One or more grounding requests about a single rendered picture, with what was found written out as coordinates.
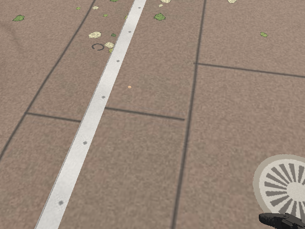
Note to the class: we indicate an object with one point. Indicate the robot right hand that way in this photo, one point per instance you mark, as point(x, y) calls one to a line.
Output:
point(281, 221)

